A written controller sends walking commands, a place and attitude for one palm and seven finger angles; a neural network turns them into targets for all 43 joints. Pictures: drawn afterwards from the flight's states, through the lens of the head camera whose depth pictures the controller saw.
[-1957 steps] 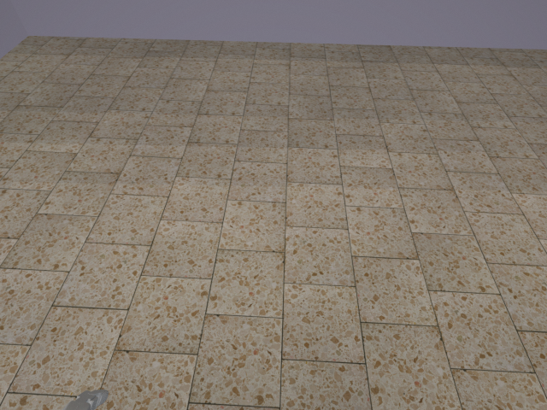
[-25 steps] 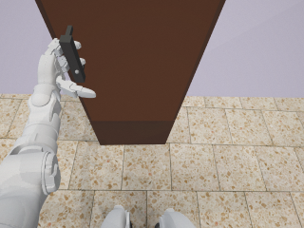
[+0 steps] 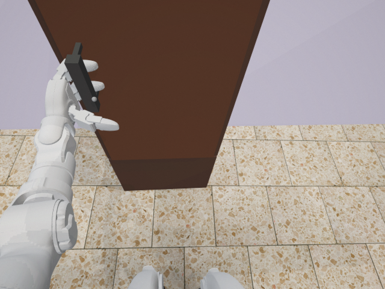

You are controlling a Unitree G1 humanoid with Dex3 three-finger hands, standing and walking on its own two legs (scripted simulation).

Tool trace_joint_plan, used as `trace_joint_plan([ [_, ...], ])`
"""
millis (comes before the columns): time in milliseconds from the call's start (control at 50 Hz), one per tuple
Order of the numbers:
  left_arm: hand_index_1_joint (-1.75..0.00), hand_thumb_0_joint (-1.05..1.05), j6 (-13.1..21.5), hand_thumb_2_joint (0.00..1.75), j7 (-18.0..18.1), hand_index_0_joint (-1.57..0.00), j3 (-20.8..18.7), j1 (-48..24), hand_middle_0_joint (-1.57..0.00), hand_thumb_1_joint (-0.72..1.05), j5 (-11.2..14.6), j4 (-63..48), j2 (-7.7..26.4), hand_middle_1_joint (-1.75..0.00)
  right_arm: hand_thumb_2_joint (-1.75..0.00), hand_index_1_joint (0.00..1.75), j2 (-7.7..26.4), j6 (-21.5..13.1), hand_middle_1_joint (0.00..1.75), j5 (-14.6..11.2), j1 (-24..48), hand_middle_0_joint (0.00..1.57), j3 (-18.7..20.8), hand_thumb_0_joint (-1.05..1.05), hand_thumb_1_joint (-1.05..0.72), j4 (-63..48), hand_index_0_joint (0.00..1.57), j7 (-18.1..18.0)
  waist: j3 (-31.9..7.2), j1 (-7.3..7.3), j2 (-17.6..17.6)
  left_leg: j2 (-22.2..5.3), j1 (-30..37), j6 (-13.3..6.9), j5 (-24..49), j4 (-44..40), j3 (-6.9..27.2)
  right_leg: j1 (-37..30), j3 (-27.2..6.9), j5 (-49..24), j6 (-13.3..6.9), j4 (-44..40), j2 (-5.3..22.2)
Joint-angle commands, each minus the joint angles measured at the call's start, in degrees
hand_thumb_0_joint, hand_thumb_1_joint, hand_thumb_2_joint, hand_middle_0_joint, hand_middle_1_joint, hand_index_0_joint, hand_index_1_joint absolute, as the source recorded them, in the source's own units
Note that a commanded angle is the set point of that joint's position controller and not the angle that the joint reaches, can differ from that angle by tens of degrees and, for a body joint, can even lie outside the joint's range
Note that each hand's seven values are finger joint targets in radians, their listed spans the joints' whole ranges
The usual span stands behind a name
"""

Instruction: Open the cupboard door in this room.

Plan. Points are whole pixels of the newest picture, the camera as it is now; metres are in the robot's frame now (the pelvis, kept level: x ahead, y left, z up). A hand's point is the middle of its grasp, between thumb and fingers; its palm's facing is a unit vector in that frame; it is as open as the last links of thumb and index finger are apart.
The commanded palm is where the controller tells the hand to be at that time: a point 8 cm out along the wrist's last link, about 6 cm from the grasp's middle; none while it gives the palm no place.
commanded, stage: close the thumb around the handle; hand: left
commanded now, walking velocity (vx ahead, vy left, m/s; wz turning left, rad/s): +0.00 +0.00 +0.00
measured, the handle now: (86, 79) +0.54 +0.20 +0.09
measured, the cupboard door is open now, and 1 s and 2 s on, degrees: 0 0 46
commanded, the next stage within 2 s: pull the door open along its arc in 0.80 s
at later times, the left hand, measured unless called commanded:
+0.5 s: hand (96, 98) +0.49 +0.18 +0.09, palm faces +0.03 -1.00 -0.01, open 9.6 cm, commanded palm +0.46 +0.21 +0.09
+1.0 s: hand (96, 98) +0.49 +0.18 +0.09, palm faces +0.03 -1.00 -0.01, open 5.7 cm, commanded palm +0.45 +0.22 +0.09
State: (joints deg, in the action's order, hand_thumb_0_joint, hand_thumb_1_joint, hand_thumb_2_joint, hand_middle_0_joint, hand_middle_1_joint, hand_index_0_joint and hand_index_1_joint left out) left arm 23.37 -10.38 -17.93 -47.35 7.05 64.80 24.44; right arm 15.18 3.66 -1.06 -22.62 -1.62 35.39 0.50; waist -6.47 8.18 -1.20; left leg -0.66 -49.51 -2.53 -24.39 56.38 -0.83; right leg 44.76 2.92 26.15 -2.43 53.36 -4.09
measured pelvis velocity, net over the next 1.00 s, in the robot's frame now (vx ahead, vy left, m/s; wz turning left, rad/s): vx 0.00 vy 0.01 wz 0.00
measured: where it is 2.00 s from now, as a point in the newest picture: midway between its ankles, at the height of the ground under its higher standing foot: outside the picture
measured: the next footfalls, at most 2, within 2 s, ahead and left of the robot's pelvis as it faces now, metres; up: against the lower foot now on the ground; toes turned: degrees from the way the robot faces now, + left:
none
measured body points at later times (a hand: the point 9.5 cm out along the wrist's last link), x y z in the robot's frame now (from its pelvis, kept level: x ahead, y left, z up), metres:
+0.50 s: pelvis +0.00 +0.00 +0.00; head +0.10 +0.02 +0.44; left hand +0.48 +0.23 +0.09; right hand +0.02 -0.26 -0.12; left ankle +0.02 +0.09 -0.68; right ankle -0.01 -0.10 -0.68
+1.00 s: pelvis +0.00 +0.01 +0.00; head +0.10 +0.03 +0.44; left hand +0.48 +0.23 +0.09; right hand +0.02 -0.26 -0.11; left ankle +0.02 +0.09 -0.68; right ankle -0.01 -0.10 -0.68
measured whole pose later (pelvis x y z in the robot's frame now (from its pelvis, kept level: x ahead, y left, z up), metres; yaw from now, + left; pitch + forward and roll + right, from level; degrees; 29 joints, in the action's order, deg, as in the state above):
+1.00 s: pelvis +0.00 +0.01 +0.00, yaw +0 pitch +18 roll -3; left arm 23.6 -8.7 -17.4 -48.4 6.5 65.2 23.3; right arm 15.3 3.8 -0.6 -22.5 -1.4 36.0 0.6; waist -6.6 8.3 -1.4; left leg -0.3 -50.4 -3.0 -24.5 56.9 -0.9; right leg 45.5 2.8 26.2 -1.9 53.8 -3.8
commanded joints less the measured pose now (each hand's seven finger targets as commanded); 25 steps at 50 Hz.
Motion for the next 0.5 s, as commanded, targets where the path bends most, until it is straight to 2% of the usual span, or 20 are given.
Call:
trace_joint_plan([
  [0, -1.2, 0.0, 3.9, 0.3, -0.4, -0.3, -0.7, -26.4, -0.3, -0.5, 0.8, -12.4, 10.6, -1.2, -0.9, 0.3, 9.7, -1.2, 0.3, 0.1, -7.3, 0.2, 3.9, 0.0, -0.9, -3.1, 0.2, -0.4, -23.5, 0.9, -4.4, 0.2, 21.8, 0.3, 18.8, -5.0, 4.2, -4.0, -2.5, -19.4, 1.2, -6.8, 0.1],
  [40, -1.2, 0.0, 3.8, 0.3, -0.4, -0.3, -1.8, -25.7, -0.3, -0.5, 1.1, -11.9, 12.0, -1.2, -0.9, 0.3, 9.9, -1.3, 0.3, 0.2, -7.3, 0.2, 3.8, 0.0, -0.9, -3.3, 0.2, -0.6, -23.3, 0.85, -3.0, 0.4, 20.5, 0.0, 18.6, -4.8, 4.0, -5.4, -2.8, -20.0, 1.2, -6.9, 0.2],
  [80, -1.2, 0.0, 3.6, 0.3, -0.2, -0.3, -1.0, -26.8, -0.3, -0.5, 0.5, -12.4, 11.8, -1.2, -0.9, 0.3, 9.7, -1.2, 0.3, 0.1, -7.1, 0.2, 3.7, 0.0, -0.9, -3.2, 0.2, -0.7, -23.4, 1.02, -5.1, 0.3, 20.9, 0.1, 18.9, -4.8, 3.9, -4.6, -2.9, -20.2, 1.2, -6.7, 0.3],
  [100, -1.21, 0.0, 3.8, 0.32, -0.3, -0.3, -0.2, -27.1, -0.3, -0.44, 0.3, -13.1, 10.8, -1.21, -0.9, 0.3, 9.5, -1.2, 0.3, 0.1, -7.2, 0.2, 3.7, 0.0, -0.9, -3.2, 0.2, -0.5, -23.7, 0.87, -6.1, 0.2, 22.4, 0.4, 19.7, -5.0, 4.3, -3.7, -2.5, -19.9, 1.1, -6.5, 0.3],
  [140, -1.22, 0.0, 4.3, 0.37, 0.0, -0.31, -1.1, -26.1, -0.31, -0.33, 0.7, -13.5, 11.1, -1.22, -0.9, 0.3, 9.7, -1.3, 0.3, 0.3, -7.3, 0.2, 3.9, 0.0, -0.9, -3.3, 0.2, -0.5, -24.6, 0.59, -5.4, 0.2, 23.4, 0.3, 21.3, -4.5, 4.5, -3.8, -2.4, -20.6, 0.9, -6.2, 0.1],
  [160, -1.22, 0.0, 4.4, 0.4, 0.0, -0.32, -0.4, -27.0, -0.32, -0.28, 0.5, -13.6, 10.6, -1.22, -0.9, 0.3, 9.7, -1.2, 0.3, 0.2, -7.1, 0.2, 3.9, 0.0, -0.9, -3.1, 0.2, -0.5, -24.9, 0.99, -4.8, 0.0, 23.4, 0.4, 21.1, -4.7, 4.5, -3.7, -2.4, -20.7, 1.1, -6.2, 0.2],
  [180, -1.23, 0.0, 4.3, 0.42, 0.2, -0.32, -0.5, -26.5, -0.32, -0.22, 0.6, -12.8, 10.2, -1.23, -0.9, 0.3, 9.6, -1.2, 0.3, 0.3, -7.1, 0.2, 3.9, 0.0, -0.9, -3.0, 0.2, -0.4, -24.4, 0.81, -4.9, 0.1, 23.2, 0.5, 20.8, -4.7, 4.5, -3.5, -2.2, -20.3, 1.1, -6.3, 0.1],
  [200, -1.24, 0.0, 4.4, 0.44, 0.4, -0.32, -1.4, -26.4, -0.32, -0.16, 0.6, -13.3, 11.5, -1.24, -0.9, 0.3, 9.8, -1.2, 0.3, 0.2, -7.1, 0.2, 4.0, 0.0, -0.9, -3.1, 0.2, -0.4, -24.5, 0.39, -5.0, 0.1, 22.9, 0.5, 20.1, -4.9, 4.4, -4.0, -2.4, -19.8, 1.1, -6.5, 0.1],
  [260, -1.25, 0.0, 4.5, 0.52, 0.6, -0.34, 1.6, -27.3, -0.34, 0.0, 0.0, -12.9, 8.3, -1.25, -0.9, 0.3, 9.6, -1.2, 0.3, 0.2, -6.9, 0.2, 3.9, 0.0, -0.9, -2.9, 0.2, -0.3, -23.3, 1.51, -5.0, -0.1, 23.8, 0.5, 20.0, -4.9, 4.8, -1.6, -2.0, -18.9, 1.1, -6.4, 0.1],
  [300, -1.27, 0.0, 4.4, 0.56, 1.0, -0.34, 0.5, -27.7, -0.34, 0.12, -0.1, -12.4, 9.6, -1.27, -0.9, 0.3, 9.9, -1.2, 0.3, 0.4, -7.3, 0.2, 4.0, 0.0, -0.9, -2.6, 0.2, -0.3, -23.6, 1.28, -4.9, 0.0, 23.5, 0.5, 19.3, -5.0, 5.1, -1.6, -2.0, -18.0, 1.0, -6.4, 0.1],
  [340, -1.28, 0.0, 4.6, 0.61, 1.0, -0.35, 1.2, -28.6, -0.35, 0.23, -0.1, -12.9, 8.8, -1.28, -0.9, 0.3, 9.8, -1.3, 0.3, 0.5, -7.3, 0.2, 4.0, 0.0, -0.9, -2.7, 0.2, -0.3, -23.8, 1.64, -5.8, 0.0, 24.3, 0.5, 20.1, -4.8, 5.2, -1.3, -1.9, -18.4, 0.9, -6.3, 0.1],
  [360, -1.28, 0.0, 4.7, 0.64, 1.0, -0.36, 0.9, -28.1, -0.36, 0.28, -0.3, -12.5, 9.0, -1.28, -0.9, 0.3, 9.9, -1.2, 0.3, 0.4, -7.4, 0.2, 4.1, 0.0, -0.9, -2.5, 0.2, -0.3, -24.6, 1.4, -4.8, -0.1, 24.7, 0.6, 20.3, -4.8, 5.3, -1.1, -1.8, -18.4, 0.9, -6.2, 0.1],
  [380, -1.29, 0.0, 4.7, 0.66, 1.1, -0.36, 0.8, -28.3, -0.36, 0.34, -0.3, -12.8, 9.2, -1.29, -0.9, 0.3, 9.9, -1.2, 0.3, 0.5, -7.3, 0.2, 4.1, 0.0, -0.9, -2.5, 0.2, -0.3, -25.0, 1.22, -5.8, -0.1, 24.8, 0.7, 20.4, -4.8, 5.3, -1.2, -1.8, -18.2, 0.9, -6.0, 0.1],
  [440, -1.31, 0.0, 4.5, 0.73, 1.1, -0.37, 1.1, -27.7, -0.37, 0.51, 0.1, -11.8, 8.4, -1.31, -0.9, 0.3, 9.9, -1.3, 0.3, 0.5, -7.5, 0.2, 3.9, 0.0, -0.9, -2.5, 0.2, -0.3, -23.7, 1.47, -4.3, 0.1, 23.7, 0.5, 20.0, -4.9, 5.4, -1.5, -1.7, -18.1, 0.8, -6.3, 0.0],
  [480, -1.32, 0.0, 4.5, 0.78, 1.2, -0.38, -0.1, -27.7, -0.38, 0.62, -0.1, -12.0, 9.9, -1.32, -0.9, 0.3, 10.1, -1.2, 0.3, 0.5, -7.5, 0.2, 4.2, 0.0, -0.9, -2.4, 0.2, -0.3, -24.7, 1.13, -4.1, -0.1, 24.0, 0.5, 20.3, -4.8, 5.3, -1.9, -1.9, -18.7, 0.9, -6.3, 0.0],
])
